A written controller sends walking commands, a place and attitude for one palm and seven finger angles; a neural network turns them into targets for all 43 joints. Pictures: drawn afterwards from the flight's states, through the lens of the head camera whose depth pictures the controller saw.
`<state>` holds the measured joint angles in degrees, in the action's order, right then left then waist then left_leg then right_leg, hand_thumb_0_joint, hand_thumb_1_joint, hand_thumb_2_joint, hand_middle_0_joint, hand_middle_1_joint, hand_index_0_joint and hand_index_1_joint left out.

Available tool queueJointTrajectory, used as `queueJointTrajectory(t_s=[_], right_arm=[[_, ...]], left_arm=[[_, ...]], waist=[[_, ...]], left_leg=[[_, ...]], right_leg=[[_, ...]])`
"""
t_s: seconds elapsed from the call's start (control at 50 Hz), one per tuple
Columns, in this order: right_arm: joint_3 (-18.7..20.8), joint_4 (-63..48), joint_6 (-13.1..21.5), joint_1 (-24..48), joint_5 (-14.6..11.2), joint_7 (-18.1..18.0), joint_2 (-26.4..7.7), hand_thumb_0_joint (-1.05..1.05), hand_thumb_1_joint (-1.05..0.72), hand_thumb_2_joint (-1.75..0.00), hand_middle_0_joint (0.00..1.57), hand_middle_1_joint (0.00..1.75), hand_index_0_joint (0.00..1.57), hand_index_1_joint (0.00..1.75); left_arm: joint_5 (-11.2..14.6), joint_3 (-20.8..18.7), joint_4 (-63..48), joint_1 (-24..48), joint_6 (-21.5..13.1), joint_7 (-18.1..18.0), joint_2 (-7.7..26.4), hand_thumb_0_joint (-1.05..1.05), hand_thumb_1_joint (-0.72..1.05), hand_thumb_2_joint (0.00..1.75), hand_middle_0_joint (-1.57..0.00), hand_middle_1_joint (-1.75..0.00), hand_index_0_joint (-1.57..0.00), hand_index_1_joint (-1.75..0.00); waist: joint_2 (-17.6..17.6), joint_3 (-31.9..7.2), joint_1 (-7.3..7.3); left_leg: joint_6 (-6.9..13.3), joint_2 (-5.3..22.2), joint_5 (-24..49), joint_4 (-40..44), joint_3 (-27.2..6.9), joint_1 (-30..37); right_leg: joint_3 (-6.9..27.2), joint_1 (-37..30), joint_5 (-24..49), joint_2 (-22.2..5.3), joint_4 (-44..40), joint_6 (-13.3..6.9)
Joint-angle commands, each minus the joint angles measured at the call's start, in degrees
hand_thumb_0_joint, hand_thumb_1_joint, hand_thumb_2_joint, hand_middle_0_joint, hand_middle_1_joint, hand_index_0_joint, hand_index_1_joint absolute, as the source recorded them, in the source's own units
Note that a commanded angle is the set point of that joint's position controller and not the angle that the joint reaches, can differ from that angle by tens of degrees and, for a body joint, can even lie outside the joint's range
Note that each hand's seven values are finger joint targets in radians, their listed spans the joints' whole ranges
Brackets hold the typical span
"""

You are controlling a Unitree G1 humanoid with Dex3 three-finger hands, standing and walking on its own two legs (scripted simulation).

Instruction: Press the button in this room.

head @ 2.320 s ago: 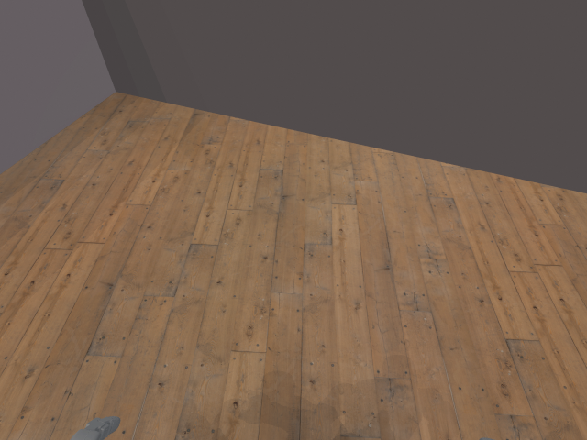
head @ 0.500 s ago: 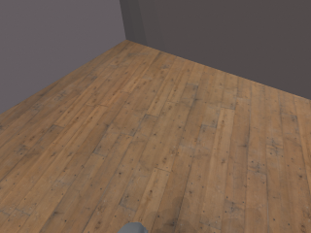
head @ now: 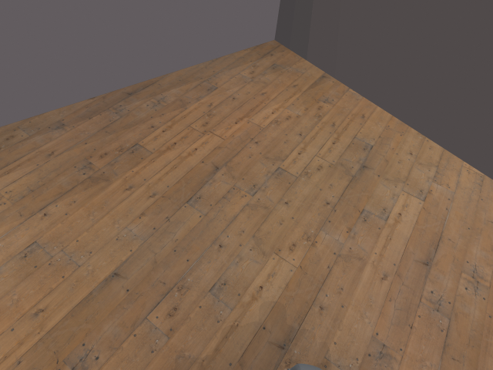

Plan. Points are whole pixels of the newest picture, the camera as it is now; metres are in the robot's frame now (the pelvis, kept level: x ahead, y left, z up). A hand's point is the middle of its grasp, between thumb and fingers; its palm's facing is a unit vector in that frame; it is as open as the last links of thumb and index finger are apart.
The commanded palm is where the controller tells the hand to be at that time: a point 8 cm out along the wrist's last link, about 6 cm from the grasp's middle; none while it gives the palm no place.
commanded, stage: turn or walk to find it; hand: left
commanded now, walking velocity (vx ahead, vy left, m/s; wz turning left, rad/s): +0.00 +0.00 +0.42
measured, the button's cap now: out of the picture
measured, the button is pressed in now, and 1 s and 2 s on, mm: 0 0 0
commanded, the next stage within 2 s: none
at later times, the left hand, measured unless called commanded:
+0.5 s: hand out of the picture +0.01 +0.16 -0.15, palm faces +0.25 -0.93 -0.26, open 7.4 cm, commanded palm none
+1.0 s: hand out of the picture -0.10 +0.23 -0.17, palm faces +0.48 -0.85 -0.22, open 7.4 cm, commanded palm none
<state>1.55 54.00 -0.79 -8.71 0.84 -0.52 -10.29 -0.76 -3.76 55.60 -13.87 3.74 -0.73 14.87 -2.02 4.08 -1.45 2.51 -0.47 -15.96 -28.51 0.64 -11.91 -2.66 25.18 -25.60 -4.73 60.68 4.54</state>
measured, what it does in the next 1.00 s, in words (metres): steps on the spot, turning left: right foot, then left foot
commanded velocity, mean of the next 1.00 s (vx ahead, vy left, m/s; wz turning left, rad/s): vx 0.00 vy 0.00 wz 0.42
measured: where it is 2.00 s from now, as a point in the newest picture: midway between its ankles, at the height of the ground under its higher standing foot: outside the picture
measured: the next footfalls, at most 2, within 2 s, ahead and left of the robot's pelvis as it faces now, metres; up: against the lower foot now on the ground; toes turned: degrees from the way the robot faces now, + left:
right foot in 0.26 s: +0.04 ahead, -0.14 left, +0.00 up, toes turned +4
left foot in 0.70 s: -0.06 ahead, +0.10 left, +0.00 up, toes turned +25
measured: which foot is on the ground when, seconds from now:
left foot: down 0.00-0.26, up 0.28-0.68, down 0.70-1.00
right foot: up 0.00-0.24, down 0.26-0.72, up 0.74-1.00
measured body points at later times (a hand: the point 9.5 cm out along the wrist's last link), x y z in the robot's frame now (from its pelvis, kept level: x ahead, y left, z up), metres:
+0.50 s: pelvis -0.02 -0.05 +0.00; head +0.00 -0.06 +0.45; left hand +0.00 +0.21 -0.13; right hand +0.05 -0.30 -0.16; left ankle -0.09 +0.09 -0.65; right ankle +0.00 -0.14 -0.74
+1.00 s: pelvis -0.06 +0.01 +0.00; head -0.05 +0.05 +0.45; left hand -0.12 +0.28 -0.15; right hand +0.11 -0.17 -0.13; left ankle -0.09 +0.08 -0.74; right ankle -0.01 -0.15 -0.66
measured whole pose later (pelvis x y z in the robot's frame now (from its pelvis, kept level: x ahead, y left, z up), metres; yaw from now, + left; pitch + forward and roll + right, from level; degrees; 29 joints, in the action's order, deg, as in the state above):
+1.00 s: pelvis -0.06 +0.01 +0.00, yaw +25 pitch -1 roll -2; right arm 1.7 54.7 -0.6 -10.8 0.8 -0.7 -9.9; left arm -0.8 -4.1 55.3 -11.6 3.6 -0.7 14.6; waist -1.9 3.2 -0.8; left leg 4.1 -1.8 -13.6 -25.4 0.2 -11.1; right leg -1.4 25.1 -22.3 -5.0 59.9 5.6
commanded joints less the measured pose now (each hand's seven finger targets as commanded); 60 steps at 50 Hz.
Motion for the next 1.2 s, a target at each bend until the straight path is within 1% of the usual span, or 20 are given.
queueJointTrajectory(t_s=[0.0,0.14,0.2,0.22,0.24,0.26,0.28,0.3,0.36,0.56,0.62,0.66,0.68,0.7,0.72,0.74,0.78,0.84,1.06,1.18], right_arm=[[3.7,-2.1,0.5,-4.4,0.2,-0.9,-12.4,0.00,-0.90,-0.90,0.20,0.30,0.20,0.30],[4.4,-3.0,-0.2,-3.6,0.8,-0.5,-12.9,0.00,-0.90,-0.90,0.20,0.30,0.20,0.30],[4.5,-3.5,-0.3,-2.6,0.3,-0.2,-12.4,0.00,-0.90,-0.90,0.20,0.30,0.20,0.30],[4.4,-3.6,-0.3,-3.2,-0.1,0.1,-10.4,0.00,-0.90,-0.90,0.20,0.30,0.20,0.30],[3.6,-4.6,-0.2,-4.6,-0.5,0.4,-6.4,0.00,-0.90,-0.90,0.20,0.30,0.20,0.30],[4.3,-5.4,-0.8,-3.6,0.1,0.2,-7.8,0.00,-0.90,-0.90,0.20,0.30,0.20,0.30],[4.7,-4.1,-1.8,-3.4,0.4,0.4,-8.9,0.00,-0.90,-0.90,0.20,0.30,0.20,0.30],[4.8,-3.0,-2.4,-4.4,0.6,0.8,-8.6,0.00,-0.90,-0.90,0.20,0.30,0.20,0.30],[4.7,-0.5,-2.7,-7.2,0.7,1.6,-7.8,0.00,-0.90,-0.90,0.20,0.30,0.20,0.30],[3.1,-2.0,-2.0,-0.3,-0.1,1.4,-5.8,0.00,-0.90,-0.90,0.20,0.30,0.20,0.30],[2.8,-1.5,-1.3,-2.9,-0.4,1.1,-5.5,0.00,-0.90,-0.90,0.20,0.30,0.20,0.30],[3.0,-0.4,-0.6,-6.8,-0.3,1.1,-7.1,0.00,-0.90,-0.90,0.20,0.30,0.20,0.30],[3.9,-0.4,0.2,-8.8,0.1,0.9,-11.7,0.00,-0.90,-0.90,0.20,0.30,0.20,0.30],[5.0,-0.3,0.2,-10.9,0.1,0.5,-16.6,0.00,-0.90,-0.90,0.20,0.30,0.20,0.30],[5.1,0.4,-0.3,-11.7,0.4,0.2,-17.0,0.00,-0.90,-0.90,0.20,0.30,0.20,0.30],[4.5,0.6,0.1,-9.7,0.5,-0.5,-14.6,0.00,-0.90,-0.90,0.20,0.30,0.20,0.30],[3.5,-1.0,0.2,-4.6,0.4,-1.0,-12.3,0.00,-0.90,-0.90,0.20,0.30,0.20,0.30],[3.3,-1.5,0.9,-4.3,0.0,-1.1,-11.7,0.00,-0.90,-0.90,0.20,0.30,0.20,0.30],[4.0,-1.3,0.4,-7.6,0.6,-1.0,-11.8,0.00,-0.90,-0.90,0.20,0.30,0.20,0.30],[4.5,-2.1,-0.2,-5.6,0.8,-0.6,-12.3,0.00,-0.90,-0.90,0.20,0.30,0.20,0.30]], left_arm=[[0.0,-0.6,-5.2,1.9,-1.6,-0.3,2.8,0.00,0.90,0.90,-0.20,-0.30,-0.20,-0.30],[0.3,-0.5,-7.4,3.3,-2.1,-0.7,1.9,0.00,0.90,0.90,-0.20,-0.30,-0.20,-0.30],[0.4,-0.8,-6.5,-1.1,-3.0,-1.0,2.7,0.00,0.90,0.90,-0.20,-0.30,-0.20,-0.30],[0.0,-1.3,-6.4,-2.3,-3.7,-1.2,5.0,0.00,0.90,0.90,-0.20,-0.30,-0.20,-0.30],[-0.9,-2.4,-6.6,-3.5,-4.3,-1.7,10.5,0.00,0.90,0.90,-0.20,-0.30,-0.20,-0.30],[-0.6,-2.3,-7.4,-3.4,-4.0,-1.6,12.4,0.00,0.90,0.90,-0.20,-0.30,-0.20,-0.30],[-0.3,-1.9,-8.0,-1.0,-3.7,-1.7,10.0,0.00,0.90,0.90,-0.20,-0.30,-0.20,-0.30],[-0.4,-1.8,-8.7,2.9,-3.8,-1.7,8.3,0.00,0.90,0.90,-0.20,-0.30,-0.20,-0.30],[-0.3,-0.5,-9.2,6.0,-4.0,-1.4,5.0,0.00,0.90,0.90,-0.20,-0.30,-0.20,-0.30],[-1.2,-1.7,-5.2,-2.7,-3.8,-1.5,8.0,0.00,0.90,0.90,-0.20,-0.30,-0.20,-0.30],[-1.2,-2.1,-4.3,-2.8,-3.5,-1.3,9.2,0.00,0.90,0.90,-0.20,-0.30,-0.20,-0.30],[-0.4,-2.0,-4.0,-1.4,-3.1,-1.1,8.1,0.00,0.90,0.90,-0.20,-0.30,-0.20,-0.30],[0.1,-1.5,-5.1,-2.5,-2.7,-0.9,5.5,0.00,0.90,0.90,-0.20,-0.30,-0.20,-0.30],[0.0,-0.4,-7.3,-0.3,-2.3,-0.7,1.7,0.00,0.90,0.90,-0.20,-0.30,-0.20,-0.30],[-0.4,-0.4,-7.5,2.5,-1.6,-0.9,3.2,0.00,0.90,0.90,-0.20,-0.30,-0.20,-0.30],[-0.6,-0.6,-6.4,3.7,-1.0,-1.1,2.7,0.00,0.90,0.90,-0.20,-0.30,-0.20,-0.30],[-0.4,-1.1,-5.1,3.5,-1.3,-0.3,3.4,0.00,0.90,0.90,-0.20,-0.30,-0.20,-0.30],[-0.3,-1.0,-3.5,1.1,-1.6,0.0,3.3,0.00,0.90,0.90,-0.20,-0.30,-0.20,-0.30],[0.0,-0.8,-6.4,6.8,-1.6,-0.6,2.6,0.00,0.90,0.90,-0.20,-0.30,-0.20,-0.30],[0.5,-0.5,-6.7,4.0,-2.3,-1.0,1.8,0.00,0.90,0.90,-0.20,-0.30,-0.20,-0.30]], waist=[[9.1,-4.6,2.69],[10.7,-4.5,2.52],[8.2,-6.5,-0.11],[2.6,-7.2,-0.55],[-13.5,-8.6,-0.84],[-14.3,-7.1,-1.39],[-7.8,-5.2,-0.49],[-10.2,-2.3,1.27],[-6.6,0.4,3.47],[-8.7,-3.6,-1.30],[-9.3,-6.5,-0.10],[-4.2,-8.4,2.44],[7.7,-10.3,3.40],[21.3,-8.4,4.57],[14.7,-7.5,5.58],[16.4,-5.7,4.75],[12.6,-2.8,3.08],[8.7,-4.4,2.05],[9.6,-4.6,3.94],[9.5,-6.4,2.17]], left_leg=[[7.4,13.5,32.2,8.4,-13.0,6.2],[7.6,12.7,27.9,6.9,-19.0,0.9],[4.6,9.8,22.2,2.3,-18.4,-5.3],[1.4,6.2,13.0,-2.1,-15.8,-11.2],[-2.9,-2.0,-6.6,-14.8,-6.0,-20.7],[-3.9,-2.7,-18.0,-26.8,-4.6,-20.4],[-3.8,-1.1,-14.5,-34.8,-6.7,-18.6],[-3.9,-0.1,-11.5,-38.3,-6.6,-19.1],[-5.1,1.4,-3.8,-42.3,-3.5,-18.9],[-6.2,2.9,-11.5,-19.3,2.4,-13.5],[-5.3,1.6,-8.1,-9.5,4.8,-7.1],[-4.5,2.2,4.4,3.8,3.9,2.9],[-1.1,11.3,15.1,8.5,-7.8,10.8],[5.4,23.2,35.7,10.0,-21.9,12.4],[8.8,24.7,33.8,9.1,-18.8,7.3],[6.8,20.4,31.9,10.4,-16.7,5.0],[6.0,16.5,29.5,9.6,-13.4,3.2],[5.5,13.3,34.0,9.0,-10.2,6.7],[8.3,13.8,28.4,9.5,-19.3,7.3],[7.2,11.7,27.3,6.8,-21.7,0.8]], right_leg=[[1.1,3.5,1.7,-0.1,-2.8,0.7],[0.7,-5.5,1.2,2.6,-18.5,-0.4],[0.3,-17.0,12.7,2.7,-33.4,-0.9],[4.0,-24.1,16.5,-1.5,-39.5,-1.7],[18.8,-29.8,21.0,-16.4,-43.6,-6.7],[22.8,-21.7,27.0,-24.2,-44.5,-12.4],[18.2,-15.4,18.3,-21.0,-45.9,-13.4],[15.8,-11.2,10.3,-17.9,-47.9,-12.0],[5.9,-9.4,12.5,-12.1,-46.2,-9.6],[2.0,-19.3,28.3,-16.0,-40.2,-13.0],[0.0,-19.1,34.6,-15.8,-35.4,-11.6],[-4.4,-14.3,30.4,-13.5,-27.8,-7.0],[-7.6,-4.6,16.5,-8.2,-17.8,-3.2],[-7.0,7.6,-11.0,-1.8,-7.1,0.3],[-1.7,4.9,-11.0,-2.1,-0.3,-0.9],[1.2,5.8,-7.2,-2.8,1.4,-0.8],[1.6,6.8,-0.3,-2.4,4.8,-0.5],[1.1,6.1,3.6,-1.4,4.4,0.4],[2.6,3.1,0.3,0.4,-8.0,0.8],[1.8,-8.5,3.6,3.3,-23.2,-0.9]])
